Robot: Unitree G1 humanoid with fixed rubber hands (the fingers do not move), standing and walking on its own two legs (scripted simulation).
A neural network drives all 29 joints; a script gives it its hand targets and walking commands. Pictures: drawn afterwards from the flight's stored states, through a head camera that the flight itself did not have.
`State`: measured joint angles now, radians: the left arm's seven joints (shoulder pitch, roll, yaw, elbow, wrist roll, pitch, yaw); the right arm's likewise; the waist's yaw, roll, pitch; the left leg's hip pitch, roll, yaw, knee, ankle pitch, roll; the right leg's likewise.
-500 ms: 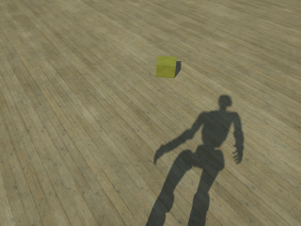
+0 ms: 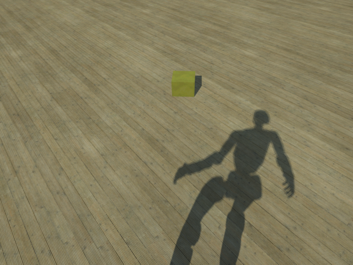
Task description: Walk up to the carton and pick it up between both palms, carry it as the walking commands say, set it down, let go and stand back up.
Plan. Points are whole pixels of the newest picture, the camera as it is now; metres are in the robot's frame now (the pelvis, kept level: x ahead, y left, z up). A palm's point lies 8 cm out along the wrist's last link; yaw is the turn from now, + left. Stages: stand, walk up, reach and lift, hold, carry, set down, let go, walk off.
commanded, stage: walk up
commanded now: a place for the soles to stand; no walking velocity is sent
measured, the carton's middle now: (183, 83) +1.71 -0.07 -0.68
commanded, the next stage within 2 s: none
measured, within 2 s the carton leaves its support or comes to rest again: neither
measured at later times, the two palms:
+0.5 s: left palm (45, 229) +0.25 +0.35 -0.09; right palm (284, 180) +0.35 -0.29 -0.07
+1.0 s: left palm (86, 142) +0.51 +0.30 -0.05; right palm (278, 133) +0.55 -0.35 -0.09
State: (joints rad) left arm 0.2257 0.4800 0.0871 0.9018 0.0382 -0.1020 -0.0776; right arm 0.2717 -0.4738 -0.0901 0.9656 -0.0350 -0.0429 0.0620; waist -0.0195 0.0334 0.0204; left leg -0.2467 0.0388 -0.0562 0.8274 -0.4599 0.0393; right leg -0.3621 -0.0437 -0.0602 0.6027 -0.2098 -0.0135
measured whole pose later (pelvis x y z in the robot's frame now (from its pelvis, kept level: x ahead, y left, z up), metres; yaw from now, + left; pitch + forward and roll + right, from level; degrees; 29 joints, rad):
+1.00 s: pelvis +0.46 -0.03 +0.01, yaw -1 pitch -1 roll +1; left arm 0.34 0.43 0.04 0.82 0.01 -0.10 -0.06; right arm 0.23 -0.46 -0.06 0.90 -0.03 -0.05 0.09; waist 0.03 0.05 0.04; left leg -0.52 0.09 0.04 0.79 -0.26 0.00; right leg -0.22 -0.02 -0.07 0.48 -0.24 -0.04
